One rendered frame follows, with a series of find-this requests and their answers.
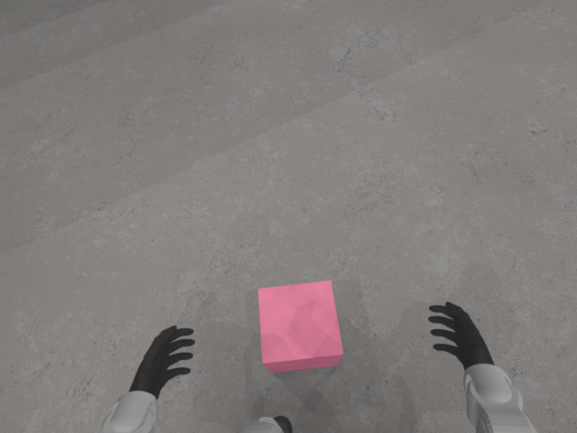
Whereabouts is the left robot hand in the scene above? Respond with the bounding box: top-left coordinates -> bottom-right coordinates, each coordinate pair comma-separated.
129,326 -> 195,400

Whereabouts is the carton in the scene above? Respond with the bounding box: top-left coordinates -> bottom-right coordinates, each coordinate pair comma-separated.
258,281 -> 343,373

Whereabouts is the robot left shin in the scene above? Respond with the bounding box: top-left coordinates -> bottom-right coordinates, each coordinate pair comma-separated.
259,417 -> 282,431

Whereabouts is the right robot hand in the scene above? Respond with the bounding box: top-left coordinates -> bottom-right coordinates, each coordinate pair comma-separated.
428,301 -> 495,371

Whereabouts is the robot left forearm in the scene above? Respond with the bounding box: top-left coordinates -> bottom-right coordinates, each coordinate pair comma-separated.
100,391 -> 158,433

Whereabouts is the robot right forearm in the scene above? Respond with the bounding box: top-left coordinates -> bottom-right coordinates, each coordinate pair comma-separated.
463,364 -> 538,433

